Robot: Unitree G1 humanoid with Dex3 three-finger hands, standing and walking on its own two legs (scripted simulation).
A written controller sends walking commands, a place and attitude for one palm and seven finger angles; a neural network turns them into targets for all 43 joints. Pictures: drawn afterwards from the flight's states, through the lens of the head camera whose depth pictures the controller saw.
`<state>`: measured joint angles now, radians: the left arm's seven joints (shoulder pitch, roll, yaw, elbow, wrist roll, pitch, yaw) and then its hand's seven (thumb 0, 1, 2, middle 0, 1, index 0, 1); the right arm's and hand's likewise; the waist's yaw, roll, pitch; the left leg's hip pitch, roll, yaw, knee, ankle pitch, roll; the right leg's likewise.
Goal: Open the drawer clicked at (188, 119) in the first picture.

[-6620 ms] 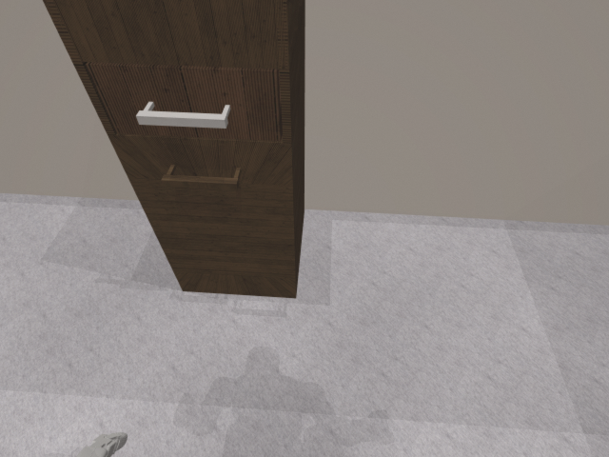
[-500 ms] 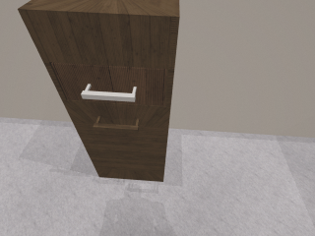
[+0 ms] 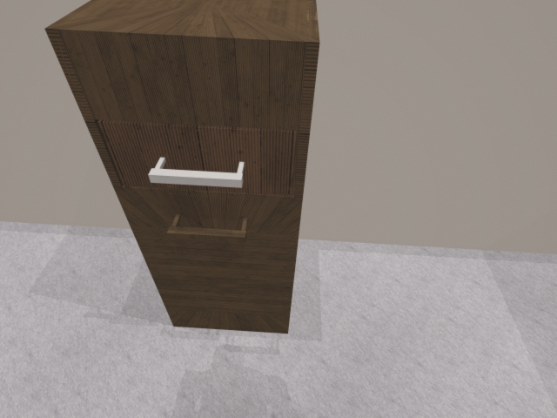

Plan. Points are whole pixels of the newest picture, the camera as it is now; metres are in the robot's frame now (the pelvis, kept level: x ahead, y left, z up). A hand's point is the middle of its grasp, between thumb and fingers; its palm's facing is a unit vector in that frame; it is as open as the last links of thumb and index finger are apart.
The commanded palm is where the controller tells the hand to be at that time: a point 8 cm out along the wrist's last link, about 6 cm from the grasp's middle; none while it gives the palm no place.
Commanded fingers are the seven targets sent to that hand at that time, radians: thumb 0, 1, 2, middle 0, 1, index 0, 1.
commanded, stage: look again from close up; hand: left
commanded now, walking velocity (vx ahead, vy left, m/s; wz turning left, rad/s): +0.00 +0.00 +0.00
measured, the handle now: (199, 171) +0.56 +0.20 +0.04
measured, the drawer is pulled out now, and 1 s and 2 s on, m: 0.00 0.00 0.00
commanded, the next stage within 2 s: shuffle to correct the standing spot in 0.02 s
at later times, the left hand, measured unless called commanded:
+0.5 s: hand out of the picture -0.07 +0.17 -0.17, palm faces +0.06 -0.98 -0.18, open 7.4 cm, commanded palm none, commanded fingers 0.00 0.90 0.90 -0.20 -0.30 -0.20 -0.30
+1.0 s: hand out of the picture +0.03 +0.19 -0.18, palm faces +0.03 -0.98 -0.21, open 7.3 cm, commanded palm none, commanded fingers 0.00 0.90 0.90 -0.20 -0.30 -0.20 -0.30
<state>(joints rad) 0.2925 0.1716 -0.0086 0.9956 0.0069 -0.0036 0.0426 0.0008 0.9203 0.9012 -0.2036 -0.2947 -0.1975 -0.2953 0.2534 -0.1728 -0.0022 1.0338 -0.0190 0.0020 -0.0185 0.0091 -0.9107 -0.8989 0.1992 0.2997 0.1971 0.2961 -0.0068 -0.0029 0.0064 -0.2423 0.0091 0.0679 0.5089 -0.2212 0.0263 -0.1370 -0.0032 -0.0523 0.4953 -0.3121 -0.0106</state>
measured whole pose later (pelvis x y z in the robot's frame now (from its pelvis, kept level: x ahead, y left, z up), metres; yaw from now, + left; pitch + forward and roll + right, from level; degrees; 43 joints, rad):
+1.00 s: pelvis +0.02 +0.01 +0.00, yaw +0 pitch -1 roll +0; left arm 0.30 0.15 0.01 1.03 0.02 0.01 0.05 0.02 0.93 0.90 -0.21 -0.29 -0.20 -0.30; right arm 0.22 -0.16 -0.03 1.05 -0.01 0.00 -0.04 0.02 -0.93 -0.90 0.20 0.30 0.20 0.30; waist 0.00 -0.01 0.08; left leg -0.25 0.00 0.11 0.50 -0.23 0.05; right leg -0.14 -0.03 -0.04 0.49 -0.34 0.01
